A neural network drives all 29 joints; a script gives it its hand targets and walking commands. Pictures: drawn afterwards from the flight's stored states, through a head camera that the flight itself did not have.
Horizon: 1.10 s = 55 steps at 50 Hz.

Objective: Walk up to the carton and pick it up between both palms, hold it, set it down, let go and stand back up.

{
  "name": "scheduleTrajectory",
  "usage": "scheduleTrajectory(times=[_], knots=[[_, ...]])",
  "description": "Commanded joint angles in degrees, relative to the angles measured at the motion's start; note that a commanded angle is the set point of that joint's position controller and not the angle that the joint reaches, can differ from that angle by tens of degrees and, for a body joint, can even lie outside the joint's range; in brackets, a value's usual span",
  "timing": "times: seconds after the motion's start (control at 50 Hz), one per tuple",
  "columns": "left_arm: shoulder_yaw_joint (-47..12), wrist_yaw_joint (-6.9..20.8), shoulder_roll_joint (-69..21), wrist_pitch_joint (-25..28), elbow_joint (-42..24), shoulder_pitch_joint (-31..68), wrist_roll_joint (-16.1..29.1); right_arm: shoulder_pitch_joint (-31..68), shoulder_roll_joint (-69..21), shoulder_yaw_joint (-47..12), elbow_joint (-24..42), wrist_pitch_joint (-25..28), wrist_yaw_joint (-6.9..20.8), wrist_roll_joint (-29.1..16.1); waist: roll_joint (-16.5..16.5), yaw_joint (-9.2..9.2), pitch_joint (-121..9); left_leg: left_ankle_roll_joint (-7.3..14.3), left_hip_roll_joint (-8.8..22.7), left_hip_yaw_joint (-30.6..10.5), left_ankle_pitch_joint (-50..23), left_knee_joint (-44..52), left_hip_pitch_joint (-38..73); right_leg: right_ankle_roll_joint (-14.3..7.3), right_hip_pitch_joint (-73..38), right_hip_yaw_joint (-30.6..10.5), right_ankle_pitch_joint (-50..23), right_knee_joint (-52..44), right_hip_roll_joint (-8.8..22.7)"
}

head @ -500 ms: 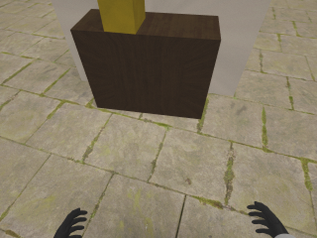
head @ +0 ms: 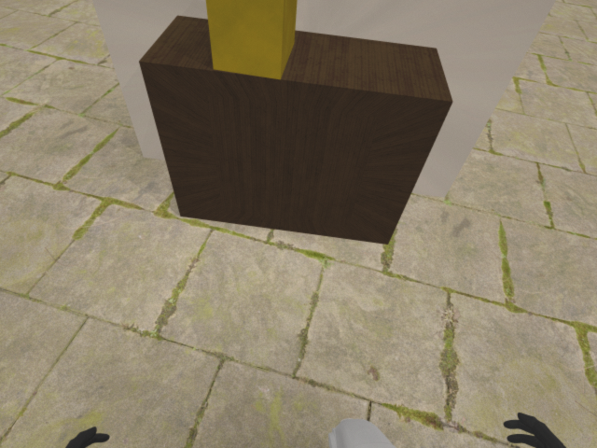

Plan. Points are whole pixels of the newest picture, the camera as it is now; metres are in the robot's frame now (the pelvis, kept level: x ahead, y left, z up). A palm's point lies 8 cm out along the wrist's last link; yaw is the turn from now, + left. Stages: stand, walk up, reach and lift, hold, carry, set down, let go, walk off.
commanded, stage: walk up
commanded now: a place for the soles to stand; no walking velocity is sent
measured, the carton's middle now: (255, 15) +1.19 +0.09 +0.05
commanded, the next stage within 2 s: none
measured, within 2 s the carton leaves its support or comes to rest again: neither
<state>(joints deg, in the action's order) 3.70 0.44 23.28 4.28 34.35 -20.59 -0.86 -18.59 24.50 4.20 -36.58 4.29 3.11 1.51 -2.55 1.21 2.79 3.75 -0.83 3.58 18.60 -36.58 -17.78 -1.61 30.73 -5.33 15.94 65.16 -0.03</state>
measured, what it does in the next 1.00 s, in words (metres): walks ahead: right foot, then left foot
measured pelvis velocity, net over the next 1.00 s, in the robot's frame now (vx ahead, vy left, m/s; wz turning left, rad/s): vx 0.33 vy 0.07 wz -0.06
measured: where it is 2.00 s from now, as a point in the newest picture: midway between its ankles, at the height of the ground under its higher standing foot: (253, 337)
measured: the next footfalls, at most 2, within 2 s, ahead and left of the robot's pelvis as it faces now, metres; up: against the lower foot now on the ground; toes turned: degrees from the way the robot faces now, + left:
right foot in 0.34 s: +0.26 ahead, -0.11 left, +0.00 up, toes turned -3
left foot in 0.86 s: +0.41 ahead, +0.17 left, +0.00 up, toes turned +0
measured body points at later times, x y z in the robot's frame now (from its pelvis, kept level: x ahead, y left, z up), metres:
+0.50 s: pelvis +0.16 -0.02 +0.00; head +0.17 -0.05 +0.45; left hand +0.29 +0.29 -0.06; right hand +0.22 -0.34 -0.10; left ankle +0.10 +0.10 -0.66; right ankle +0.22 -0.11 -0.73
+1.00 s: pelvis +0.33 +0.07 -0.01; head +0.36 +0.10 +0.44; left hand +0.45 +0.37 -0.11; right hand +0.40 -0.27 -0.07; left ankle +0.37 +0.17 -0.73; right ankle +0.27 -0.08 -0.65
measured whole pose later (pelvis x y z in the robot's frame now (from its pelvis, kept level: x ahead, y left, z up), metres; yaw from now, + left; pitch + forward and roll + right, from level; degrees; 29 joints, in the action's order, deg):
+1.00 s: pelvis +0.33 +0.07 -0.01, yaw -3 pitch -1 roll -1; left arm 3.6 0.4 23.7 4.1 34.3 -21.2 -0.4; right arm -20.3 25.4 4.0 -36.6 4.1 3.2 1.5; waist -2.5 1.5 4.6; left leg 1.4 2.0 2.7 18.5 -40.0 -21.0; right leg -1.8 24.8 -3.9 24.0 66.6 -1.4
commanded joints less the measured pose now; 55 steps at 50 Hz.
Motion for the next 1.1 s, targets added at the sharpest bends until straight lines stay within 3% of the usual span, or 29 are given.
scheduleTrajectory(times=[0.0, 0.06, 0.08, 0.1, 0.12, 0.18, 0.22, 0.26, 0.28, 0.3, 0.34, 0.36, 0.4, 0.42, 0.44, 0.5, 0.56, 0.68, 0.74, 0.76, 0.8, 0.82, 0.84, 0.86, 0.88, 0.94, 0.98, 1.0, 1.08], knots=[[3.4, 0.4, 11.2, 0.2, 0.2, -0.3, 0.2, -6.1, 11.7, 4.5, 2.6, 1.8, -1.4, 0.4, 10.8, 3.51, -1.2, 2.8, 15.4, -15.7, -14.3, 17.7, 18.6, 1.1, 13.1, 0.4, 0.0, -6.7, 1.8], [3.1, 0.2, 10.7, 0.1, -1.2, 2.6, 0.4, -7.0, 12.3, 4.3, 1.3, 1.7, -1.4, 0.1, 11.8, 3.93, -0.3, 1.3, 13.1, -10.9, -23.5, 16.6, 19.7, 0.9, 14.1, 1.6, -2.0, -11.7, 1.1], [3.0, 0.4, 10.0, 0.0, -1.4, 2.6, 0.6, -8.0, 12.4, 4.3, 1.2, 1.5, -1.6, 0.4, 14.1, 4.84, -1.4, -1.3, 12.7, -10.7, -26.1, 16.3, 20.7, 0.5, 14.7, 3.1, -2.6, -12.8, 0.7], [2.7, 0.3, 10.0, 0.0, -1.4, 4.9, 0.3, -8.3, 11.8, 4.5, 1.5, 1.4, -1.7, 0.2, 9.5, 5.12, 1.3, -1.4, 13.2, -11.4, -30.0, 16.8, 19.1, 0.4, 14.1, 4.0, -2.9, -13.9, 0.0], [2.5, 0.3, 10.0, 0.0, -1.8, 3.9, 0.9, -8.6, 12.6, 4.6, 1.2, 1.2, -1.9, 0.2, 12.0, 4.68, 0.4, -2.9, 12.3, -8.6, -34.7, 14.9, 19.8, -0.1, 13.3, 3.4, -3.5, -16.1, 0.3], [2.2, 0.4, 8.6, 0.2, -2.4, 6.3, 0.6, -7.2, 12.1, 4.7, 1.7, 0.1, -1.7, 0.9, 13.0, 5.46, -1.5, -1.1, 10.4, -6.0, -32.0, 12.6, 21.2, -0.3, 8.3, 9.8, -2.0, -26.2, -1.3], [2.2, 0.4, 8.3, 0.7, -2.3, 6.8, 0.4, -6.4, 12.4, 5.0, 2.5, -0.3, -1.6, 1.0, 14.8, 6.0, -2.5, 0.5, 13.4, -9.0, -32.4, 9.7, 21.5, -0.9, 5.8, 10.0, -2.7, -29.5, 0.7], [3.3, 0.3, 10.0, 1.3, -1.1, 1.6, 0.4, -2.9, 13.4, 5.3, 4.2, -0.5, -1.6, 0.9, 12.4, 1.82, -8.3, 1.8, 14.0, -8.3, -31.6, 2.9, 18.6, -2.5, -6.7, 9.2, -3.7, -36.3, -0.1], [4.2, -0.4, 11.0, 1.9, 1.1, -5.8, 0.1, -0.8, 12.0, 4.4, 4.7, -0.3, -1.7, 0.5, 8.4, -2.93, -10.3, 0.6, 11.1, -5.7, -34.4, -7.6, 10.5, -4.3, -19.8, 5.7, -5.5, -41.0, -0.4], [5.3, -0.9, 13.3, 2.5, 2.4, -12.0, -0.2, -2.0, 7.5, 3.3, 4.9, -0.2, -1.6, 0.4, 3.2, -6.09, -15.6, -0.4, 7.6, -4.8, -23.3, -18.2, -0.5, -5.6, -34.8, -3.7, -5.5, -40.9, 5.4], [7.2, -1.6, 17.5, 2.7, 0.3, -12.8, 0.4, -7.7, 8.1, 1.8, 4.1, -0.1, -1.0, 0.5, -6.0, -5.25, -20.4, -2.8, -1.1, -4.6, 14.4, -30.8, -26.4, -15.6, -52.4, -38.1, 15.6, -44.3, 24.9], [7.2, -1.5, 17.8, 2.4, -0.1, -9.8, 1.0, -5.9, 14.1, 2.6, 3.1, -0.6, -0.8, 1.4, 0.8, -4.88, -14.9, -1.8, 1.6, -8.1, 11.8, -32.8, -27.4, -17.3, -44.4, -39.8, 31.8, -48.3, 25.2], [6.2, -1.2, 16.6, 2.2, -0.1, -3.6, 0.9, -3.7, 12.8, 2.6, 2.8, -1.1, 0.2, 0.5, 2.1, -2.94, -0.4, -0.9, 3.5, -9.2, 5.6, -32.4, -26.1, -12.1, -27.6, -28.5, 30.3, -51.9, 20.4], [5.4, -1.3, 15.3, 2.1, 0.8, -4.1, 1.6, -3.6, 12.8, 3.6, 2.0, -1.6, 0.5, 0.8, 3.2, -1.93, 4.2, -1.1, 4.0, -9.3, 2.5, -29.0, -21.2, -6.7, -17.6, -22.8, 25.3, -52.4, 17.0], [5.1, -1.3, 14.6, 2.3, 0.7, -1.8, 1.6, -6.7, 11.5, 3.6, 0.6, -2.1, 0.8, 0.5, -1.5, -0.17, 7.1, -1.0, 4.5, -7.9, 0.5, -26.7, -18.3, -3.1, -12.7, -17.9, 24.2, -54.1, 14.7], [5.4, -0.4, 14.1, 2.9, -0.1, -1.5, 0.7, -7.9, 11.0, 3.4, -0.1, -2.8, 2.3, 0.3, -10.5, -0.44, 5.1, -2.5, 4.3, -5.3, -4.3, -24.0, -15.1, -5.4, -11.4, -11.3, 21.4, -55.8, 10.0], [5.8, 0.1, 15.5, 3.0, -1.2, -1.1, 0.8, -4.2, 12.8, 3.9, 1.2, -2.4, 2.3, 0.3, -10.5, -2.19, 2.5, -4.1, 5.9, -5.0, -4.2, -18.4, -17.8, -9.5, -16.7, -8.9, 19.2, -52.8, 11.3], [6.0, -0.1, 17.3, 2.7, -0.5, -4.0, 1.1, 3.5, 12.1, 3.5, 3.2, -1.8, 1.9, 0.7, -9.9, -4.9, 6.1, -3.7, 7.4, -4.3, -3.4, -8.5, -19.1, -10.7, -18.6, -9.0, 11.5, -48.9, 12.9], [5.9, -0.3, 18.1, 2.8, -0.4, -3.8, 0.7, 4.4, 11.8, 3.5, 3.9, -0.8, 1.7, 0.3, -9.6, -5.07, 2.8, -2.4, 7.1, -3.9, -3.1, -3.9, -15.6, -11.0, -21.8, -8.6, -2.6, -43.8, 14.2], [5.9, -0.3, 18.8, 2.5, -1.2, -2.4, 1.0, 2.9, 12.2, 3.7, 3.8, -0.3, 1.4, 0.4, -10.6, -4.3, 0.0, -2.2, 6.7, -3.9, -2.2, -1.5, -11.6, -10.8, -22.8, -7.6, -6.7, -40.1, 14.4], [4.6, -0.7, 16.1, 2.1, -2.7, 2.8, 0.5, -8.4, 11.9, 4.8, 0.2, 0.8, 0.5, 0.7, -3.3, 3.45, -6.9, -1.6, 3.7, -3.0, -7.9, 10.7, 7.3, -6.9, -17.7, -2.1, -13.0, -23.8, 10.6], [3.0, -0.6, 11.9, 1.9, -3.4, 0.4, 0.8, -14.6, 15.3, 5.9, -1.7, 1.3, -0.2, 1.5, 6.5, 5.73, -10.7, -1.4, 6.9, -10.3, -5.0, 13.8, 19.0, -4.5, -9.2, 1.0, -11.4, -7.7, 5.1], [0.7, -0.8, 5.4, 1.8, -3.3, -4.0, 1.4, -14.8, 19.0, 6.8, -0.9, 1.7, -1.1, 1.9, 20.1, 4.3, -12.4, -0.5, 20.2, -29.0, -3.3, 15.2, 26.8, 0.0, 4.9, 2.3, 12.3, 2.5, -1.8], [2.0, -1.3, 8.9, 1.1, -1.2, -6.3, 0.9, -11.9, 20.5, 6.5, 0.6, 1.4, -1.3, 0.9, 11.2, 3.33, -9.5, 3.0, 24.1, -39.9, 5.3, 19.7, 24.1, 0.3, 8.9, 0.4, 14.0, 5.4, -5.3], [3.0, -1.5, 14.5, 0.9, -0.5, -5.0, 0.4, -6.9, 21.1, 6.7, 1.4, 1.5, -1.2, -0.4, 10.6, 3.0, -8.0, 8.1, 25.2, -42.5, 5.8, 20.5, 23.2, -1.1, 12.4, -1.4, 13.2, 9.4, -2.5], [3.4, -1.1, 13.1, 1.4, 0.8, -3.9, 1.9, -6.0, 13.5, 4.7, 2.4, 1.4, -1.6, -0.3, 10.0, 0.98, 0.1, 3.7, 17.6, -19.0, -18.0, 14.9, 16.0, -0.6, 9.9, -3.3, 3.2, 3.6, 1.1], [3.0, -0.9, 11.6, 1.2, 1.2, -5.5, 2.2, -7.3, 12.3, 4.2, 1.0, 1.7, -1.7, -0.4, 15.2, 0.8, -3.1, 5.5, 16.4, -12.8, -30.2, 12.2, 17.6, 0.2, 7.2, -1.9, 3.5, 2.9, 0.7], [2.6, -0.8, 11.8, 1.0, 1.2, -5.4, 1.7, -7.4, 11.7, 4.2, 1.3, 1.6, -1.5, -0.2, 13.4, 1.02, -3.6, 7.1, 15.8, -11.5, -32.9, 11.7, 19.3, 0.5, 8.9, -0.3, 3.1, 1.0, 0.3], [2.3, -0.6, 11.1, 0.7, -0.4, -2.7, 0.9, -7.7, 12.3, 4.0, 1.6, 0.8, -1.9, -0.5, 15.7, 2.77, -2.1, 6.5, 14.8, -9.4, -33.2, 9.9, 18.5, 0.7, 11.0, 2.8, 2.6, -6.3, 0.7]])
